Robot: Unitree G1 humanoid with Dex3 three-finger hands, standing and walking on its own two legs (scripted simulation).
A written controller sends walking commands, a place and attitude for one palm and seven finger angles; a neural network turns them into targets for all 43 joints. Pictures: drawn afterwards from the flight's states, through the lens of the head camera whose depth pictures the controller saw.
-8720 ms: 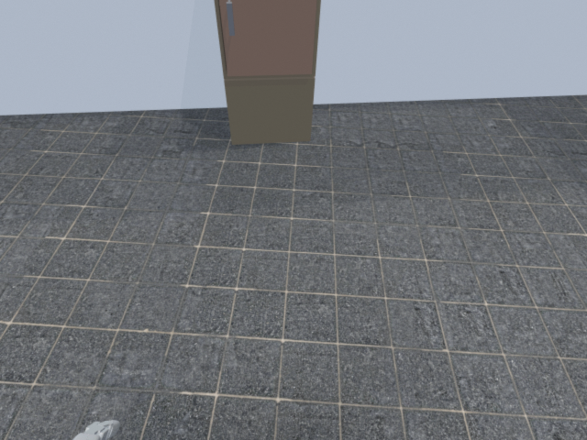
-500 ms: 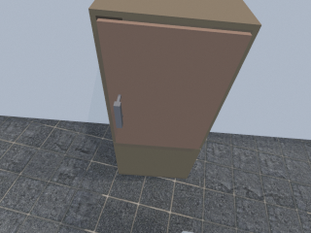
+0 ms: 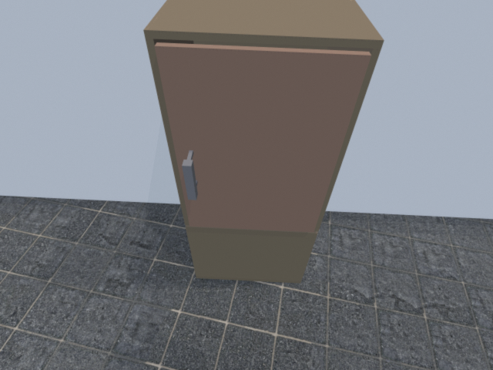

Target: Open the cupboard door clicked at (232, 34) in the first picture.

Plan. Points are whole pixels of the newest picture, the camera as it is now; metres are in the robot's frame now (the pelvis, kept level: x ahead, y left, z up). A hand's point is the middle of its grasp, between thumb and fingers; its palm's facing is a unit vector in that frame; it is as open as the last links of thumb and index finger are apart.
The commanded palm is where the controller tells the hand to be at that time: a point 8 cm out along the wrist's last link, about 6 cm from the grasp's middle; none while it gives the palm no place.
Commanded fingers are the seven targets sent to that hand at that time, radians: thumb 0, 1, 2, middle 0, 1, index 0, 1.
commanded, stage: come to a stop and stand still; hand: left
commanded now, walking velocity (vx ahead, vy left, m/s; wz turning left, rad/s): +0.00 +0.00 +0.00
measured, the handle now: (191, 175) +0.59 +0.18 -0.08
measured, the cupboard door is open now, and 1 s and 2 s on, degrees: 0 0 0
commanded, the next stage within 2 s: look again from close up in 0.34 s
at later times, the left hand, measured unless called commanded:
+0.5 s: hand out of the picture -0.07 +0.12 -0.18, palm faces +0.04 -0.99 -0.15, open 7.4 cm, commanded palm none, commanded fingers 0.00 0.90 0.90 -0.20 -0.30 -0.20 -0.30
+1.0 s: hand out of the picture +0.02 +0.16 -0.18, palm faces +0.04 -0.98 -0.20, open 7.3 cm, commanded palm none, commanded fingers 0.00 0.90 0.90 -0.20 -0.30 -0.20 -0.30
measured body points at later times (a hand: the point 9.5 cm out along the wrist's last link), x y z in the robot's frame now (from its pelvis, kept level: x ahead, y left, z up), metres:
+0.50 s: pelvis -0.02 -0.01 -0.01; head -0.01 -0.02 +0.44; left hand -0.07 +0.17 -0.17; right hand -0.05 -0.21 -0.17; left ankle +0.01 +0.06 -0.74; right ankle +0.03 -0.11 -0.74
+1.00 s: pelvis +0.01 -0.02 +0.00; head +0.01 -0.02 +0.45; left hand +0.02 +0.21 -0.16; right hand +0.02 -0.24 -0.16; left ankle +0.01 +0.06 -0.74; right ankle +0.03 -0.11 -0.74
